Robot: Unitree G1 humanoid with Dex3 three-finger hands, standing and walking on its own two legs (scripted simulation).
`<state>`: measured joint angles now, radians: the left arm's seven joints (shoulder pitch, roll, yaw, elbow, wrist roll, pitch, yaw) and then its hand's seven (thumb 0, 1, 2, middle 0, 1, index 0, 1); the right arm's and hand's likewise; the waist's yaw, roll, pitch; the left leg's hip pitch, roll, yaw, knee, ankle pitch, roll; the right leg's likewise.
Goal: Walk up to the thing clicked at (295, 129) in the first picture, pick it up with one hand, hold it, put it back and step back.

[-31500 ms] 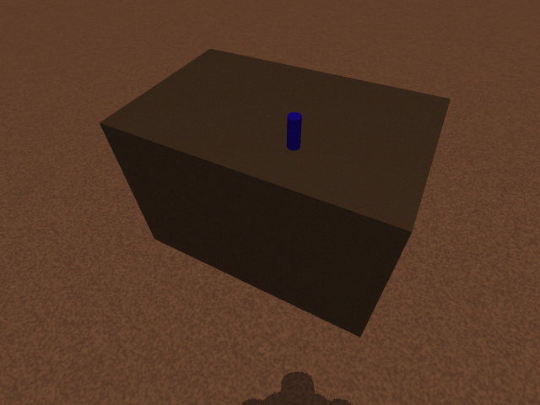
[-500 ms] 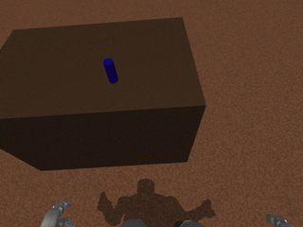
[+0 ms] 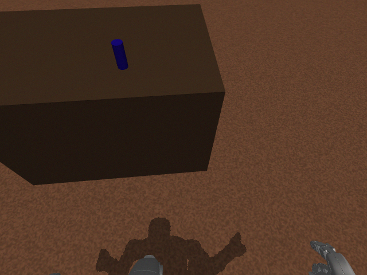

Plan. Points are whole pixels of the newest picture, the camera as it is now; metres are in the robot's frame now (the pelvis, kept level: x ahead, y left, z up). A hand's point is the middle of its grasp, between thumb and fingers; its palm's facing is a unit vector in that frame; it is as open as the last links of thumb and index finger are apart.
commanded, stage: step back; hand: left
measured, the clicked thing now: (120, 55) +0.82 +0.29 -0.05
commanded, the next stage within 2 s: stand in 1.92 s
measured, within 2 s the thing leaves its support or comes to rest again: neither
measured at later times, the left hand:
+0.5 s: hand out of the picture -0.04 +0.23 -0.14, palm faces +0.10 -0.94 -0.34, open 7.4 cm
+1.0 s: hand out of the picture -0.27 +0.19 -0.12, palm faces +0.12 -0.88 -0.46, open 7.4 cm
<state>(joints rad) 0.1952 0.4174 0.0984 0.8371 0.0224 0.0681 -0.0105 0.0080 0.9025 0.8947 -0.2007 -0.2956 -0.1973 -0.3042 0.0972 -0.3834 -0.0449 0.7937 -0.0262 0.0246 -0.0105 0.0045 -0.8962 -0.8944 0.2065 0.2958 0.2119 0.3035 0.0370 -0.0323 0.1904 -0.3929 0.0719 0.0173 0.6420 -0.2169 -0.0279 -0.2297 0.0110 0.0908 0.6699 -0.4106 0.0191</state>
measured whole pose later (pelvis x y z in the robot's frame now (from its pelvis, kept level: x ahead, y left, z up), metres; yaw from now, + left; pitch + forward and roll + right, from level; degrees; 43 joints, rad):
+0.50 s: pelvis -0.16 -0.03 +0.01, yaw +7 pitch -3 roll -1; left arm 0.09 0.38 0.07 0.78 0.02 0.10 0.00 0.01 0.90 0.89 -0.20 -0.30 -0.20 -0.30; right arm 0.21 -0.35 -0.03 0.88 -0.04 0.03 -0.01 0.01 -0.90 -0.89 0.21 0.30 0.21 0.30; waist -0.01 -0.04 0.18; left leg -0.28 -0.01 -0.04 0.62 -0.30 0.03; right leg -0.49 0.09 0.10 1.12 -0.53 -0.01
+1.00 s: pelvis -0.31 -0.09 +0.01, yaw +7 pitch -1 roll +0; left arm 0.21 0.37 0.07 0.89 0.05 0.01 0.00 0.01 0.90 0.89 -0.21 -0.30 -0.20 -0.31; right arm 0.22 -0.42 -0.06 0.92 -0.03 0.06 0.00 0.01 -0.90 -0.89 0.20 0.30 0.21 0.30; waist 0.03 0.06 0.08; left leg -0.39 -0.05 -0.12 0.97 -0.45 -0.04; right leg -0.31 -0.03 -0.01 0.64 -0.31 -0.01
